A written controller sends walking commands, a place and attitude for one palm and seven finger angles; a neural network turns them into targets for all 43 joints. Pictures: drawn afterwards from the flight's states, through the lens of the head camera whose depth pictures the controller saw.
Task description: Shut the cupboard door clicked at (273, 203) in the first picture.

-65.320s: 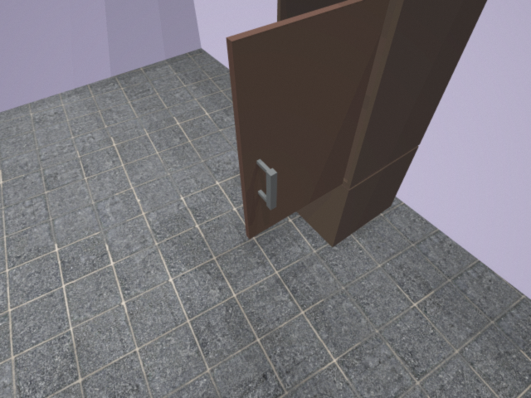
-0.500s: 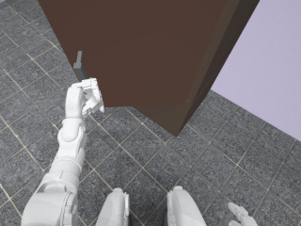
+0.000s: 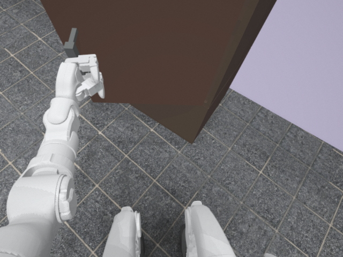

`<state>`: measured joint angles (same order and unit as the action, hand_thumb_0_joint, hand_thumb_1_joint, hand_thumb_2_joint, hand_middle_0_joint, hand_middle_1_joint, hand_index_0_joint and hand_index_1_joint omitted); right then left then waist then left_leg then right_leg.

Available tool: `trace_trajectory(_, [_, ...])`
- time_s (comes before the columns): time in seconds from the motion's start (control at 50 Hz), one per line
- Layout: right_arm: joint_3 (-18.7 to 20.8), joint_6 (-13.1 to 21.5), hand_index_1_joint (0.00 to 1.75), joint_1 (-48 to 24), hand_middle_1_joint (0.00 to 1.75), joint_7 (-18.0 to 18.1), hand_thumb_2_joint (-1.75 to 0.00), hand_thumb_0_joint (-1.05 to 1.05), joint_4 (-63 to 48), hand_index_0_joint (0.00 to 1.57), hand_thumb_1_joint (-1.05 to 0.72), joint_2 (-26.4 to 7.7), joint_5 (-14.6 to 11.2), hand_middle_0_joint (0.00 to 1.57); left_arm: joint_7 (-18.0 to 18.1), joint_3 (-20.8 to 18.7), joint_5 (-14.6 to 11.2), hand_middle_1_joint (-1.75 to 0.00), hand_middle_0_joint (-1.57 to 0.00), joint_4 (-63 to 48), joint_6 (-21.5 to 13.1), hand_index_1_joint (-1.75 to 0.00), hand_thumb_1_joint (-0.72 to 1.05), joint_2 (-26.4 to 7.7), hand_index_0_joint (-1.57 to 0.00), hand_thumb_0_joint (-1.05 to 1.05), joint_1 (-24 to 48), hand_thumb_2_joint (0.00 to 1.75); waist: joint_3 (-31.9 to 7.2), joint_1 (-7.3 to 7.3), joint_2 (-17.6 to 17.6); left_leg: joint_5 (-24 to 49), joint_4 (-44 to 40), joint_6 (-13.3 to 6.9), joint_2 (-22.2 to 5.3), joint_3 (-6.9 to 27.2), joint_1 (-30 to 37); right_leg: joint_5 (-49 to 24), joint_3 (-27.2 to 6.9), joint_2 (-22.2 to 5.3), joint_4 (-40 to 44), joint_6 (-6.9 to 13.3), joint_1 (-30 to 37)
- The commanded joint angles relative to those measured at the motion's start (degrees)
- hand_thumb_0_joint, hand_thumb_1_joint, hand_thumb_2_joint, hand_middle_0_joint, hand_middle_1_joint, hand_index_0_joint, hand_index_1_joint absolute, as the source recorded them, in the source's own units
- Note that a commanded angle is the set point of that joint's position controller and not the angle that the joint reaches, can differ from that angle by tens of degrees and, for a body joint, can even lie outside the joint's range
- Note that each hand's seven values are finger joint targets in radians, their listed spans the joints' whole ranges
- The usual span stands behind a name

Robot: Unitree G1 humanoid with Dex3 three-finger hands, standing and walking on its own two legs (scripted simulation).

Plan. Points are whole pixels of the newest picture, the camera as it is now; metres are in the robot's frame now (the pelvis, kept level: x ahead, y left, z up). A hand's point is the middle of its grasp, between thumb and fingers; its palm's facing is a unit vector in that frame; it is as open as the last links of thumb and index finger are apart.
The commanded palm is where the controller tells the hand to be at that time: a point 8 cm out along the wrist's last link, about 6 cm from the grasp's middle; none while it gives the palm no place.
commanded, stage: push the door shut along its arc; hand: left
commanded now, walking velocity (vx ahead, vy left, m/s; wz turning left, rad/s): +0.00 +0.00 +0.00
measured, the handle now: (80, 59) +0.57 +0.18 +0.04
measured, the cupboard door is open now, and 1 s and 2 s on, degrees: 34 23 18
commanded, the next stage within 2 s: pull the fist back off the door in 0.96 s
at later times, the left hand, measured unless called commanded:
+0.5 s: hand (122, 57) +0.57 +0.08 +0.05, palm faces -0.28 -0.96 -0.03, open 3.1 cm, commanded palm +0.57 +0.13 +0.04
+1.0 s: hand (125, 48) +0.60 +0.08 +0.05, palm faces -0.36 -0.93 -0.03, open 3.2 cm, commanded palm +0.62 +0.08 +0.04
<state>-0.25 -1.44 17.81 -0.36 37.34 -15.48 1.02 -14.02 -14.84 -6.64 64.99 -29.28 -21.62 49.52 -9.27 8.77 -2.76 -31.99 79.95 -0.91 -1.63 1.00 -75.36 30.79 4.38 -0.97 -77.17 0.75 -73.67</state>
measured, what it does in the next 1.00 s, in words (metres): stands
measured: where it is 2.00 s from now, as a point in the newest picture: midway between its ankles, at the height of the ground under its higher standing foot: outside the picture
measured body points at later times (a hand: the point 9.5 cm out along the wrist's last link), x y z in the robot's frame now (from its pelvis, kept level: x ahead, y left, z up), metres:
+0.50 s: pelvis +0.00 +0.01 -0.02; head +0.19 +0.03 +0.39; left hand +0.58 +0.14 +0.05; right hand -0.02 -0.25 -0.12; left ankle +0.04 +0.11 -0.59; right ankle +0.05 -0.12 -0.59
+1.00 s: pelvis +0.00 +0.00 -0.03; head +0.21 +0.03 +0.37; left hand +0.61 +0.13 +0.06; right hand -0.03 -0.27 -0.12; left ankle +0.04 +0.11 -0.59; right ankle +0.05 -0.12 -0.59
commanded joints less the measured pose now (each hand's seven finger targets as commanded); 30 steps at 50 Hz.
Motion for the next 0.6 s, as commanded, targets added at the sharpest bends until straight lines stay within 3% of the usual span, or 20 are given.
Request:
trace_trajectory(0.0, [3.4,1.5,0.3,8.7,0.3,0.7,-0.9,0.0,-3.1,0.2,-0.9,-10.0,0.2,0.2,-1.1,0.1,0.8,-1.5,-1.3,-10.9,-2.9,-1.5,0.9,-9.4,-1.3,0.0,32.1,0.9,-29.1,4.78,-4.6,12.8,-8.8,-1.1,1.1,3.8,21.3,-9.9,-3.2,2.3,10.3,1.1,10.4])
trace_trajectory(0.08, [3.2,1.6,0.3,9.7,0.3,0.5,-0.9,0.0,-2.7,0.2,-0.9,-10.3,0.4,0.2,-1.8,1.1,1.8,-1.5,-1.3,-9.4,-2.3,-1.5,0.9,-9.8,-1.3,0.0,35.5,0.9,-29.2,6.27,-5.8,13.1,-8.2,-1.1,0.8,4.5,22.0,-9.6,-2.6,2.5,9.7,1.3,7.8])
trace_trajectory(0.1, [3.2,1.6,0.3,10.0,0.3,0.4,-0.9,0.0,-2.7,0.2,-0.9,-10.5,0.5,0.2,-1.9,0.7,2.1,-1.5,-1.3,-9.2,-2.1,-1.5,0.9,-10.5,-1.3,0.0,35.8,0.9,-29.8,5.87,-7.5,13.6,-8.3,-0.9,0.7,4.9,23.0,-9.4,-2.5,2.5,9.4,1.5,7.1])
trace_trajectory(0.16, [3.2,1.8,0.3,10.8,0.3,0.2,-0.9,0.0,-2.4,0.2,-0.9,-10.8,0.7,0.2,-2.5,2.5,2.1,-1.5,-1.3,-9.7,-1.6,-1.5,0.9,-8.9,-1.3,0.0,38.7,0.9,-30.9,6.9,-9.6,15.0,-8.7,-0.5,0.4,6.6,27.1,-9.6,-1.5,2.6,8.6,1.8,3.4])
trace_trajectory(0.22, [2.8,1.6,0.3,11.0,0.3,0.1,-0.9,0.0,-2.0,0.2,-0.9,-11.0,0.7,0.2,-2.2,2.7,2.3,-1.5,-1.3,-6.1,0.2,-1.5,0.9,-8.7,-1.3,0.0,40.6,0.9,-28.7,7.88,-9.3,12.7,-8.7,-0.4,0.1,7.3,25.8,-8.4,-1.1,2.6,8.4,1.7,0.8])
trace_trajectory(0.24, [2.7,1.6,0.3,11.4,0.3,0.3,-0.9,0.0,-2.0,0.2,-0.9,-11.3,0.9,0.2,-1.6,0.2,2.4,-1.5,-1.3,-5.5,0.8,-1.5,0.9,-11.7,-1.3,0.0,41.8,0.9,-28.6,7.87,-8.0,12.1,-8.2,-0.6,0.1,7.1,23.9,-8.1,-1.1,2.6,8.2,1.6,1.7])
trace_trajectory(0.28, [2.2,1.8,0.3,11.9,0.3,0.3,-0.9,0.0,-2.3,0.2,-0.9,-11.3,1.0,0.2,-1.0,-1.1,3.2,-1.5,-1.3,-5.0,1.1,-1.5,0.9,-14.0,-1.3,0.0,44.3,0.9,-29.6,8.36,-8.0,12.5,-7.3,-0.9,0.2,6.8,22.2,-8.1,-1.4,2.7,7.8,1.5,2.1])
trace_trajectory(0.32, [2.1,2.0,0.3,12.3,0.3,0.0,-0.9,0.0,-2.5,0.2,-0.9,-10.9,1.3,0.2,-0.9,-1.0,4.2,-1.5,-1.3,-5.5,1.2,-1.5,0.9,-14.5,-1.3,0.0,45.0,0.9,-31.5,8.14,-10.4,14.6,-6.5,-0.8,0.2,6.5,22.6,-9.1,-1.5,2.8,7.2,1.7,2.3])
trace_trajectory(0.36, [1.8,1.9,0.3,13.2,0.3,-0.1,-0.9,0.0,-2.7,0.2,-0.9,-11.2,1.5,0.2,-1.0,-3.7,4.8,-1.5,-1.3,-4.0,1.4,-1.5,0.9,-18.0,-1.3,0.0,44.4,0.9,-32.2,8.08,-9.5,16.9,-5.9,-0.9,0.0,6.8,22.3,-10.1,-1.3,3.1,6.3,1.7,2.7])
trace_trajectory(0.4, [1.7,1.7,0.3,13.4,0.3,-0.4,-0.9,0.0,-3.2,0.2,-0.9,-11.0,1.6,0.2,-1.5,-4.1,5.5,-1.5,-1.3,-4.7,2.0,-1.5,0.9,-19.0,-1.3,0.0,44.2,0.9,-34.2,7.4,-11.8,19.0,-5.4,-0.7,-0.2,6.4,22.7,-11.3,-1.5,3.1,6.0,1.7,3.2])
trace_trajectory(0.52, [1.5,0.8,0.3,15.0,0.3,-0.6,-0.9,0.0,-3.9,0.2,-0.9,-11.0,1.2,0.2,-3.5,-5.4,6.1,-1.5,-1.3,-4.1,5.5,-1.5,0.9,-21.3,-1.3,0.0,44.5,0.9,-34.2,8.45,-8.9,21.0,-3.8,-1.4,-0.4,5.2,19.2,-14.8,-1.9,3.6,5.9,1.2,6.0])
trace_trajectory(0.58, [1.7,1.0,0.3,15.9,0.3,-0.5,-0.9,0.0,-3.4,0.2,-0.9,-11.0,1.2,0.2,-4.8,-4.5,5.5,-1.5,-1.3,-6.6,6.4,-1.5,0.9,-20.8,-1.3,0.0,47.1,0.9,-36.4,8.78,-10.1,22.7,-3.5,-1.4,-0.5,5.5,21.1,-16.2,-1.8,3.6,5.8,1.2,6.0])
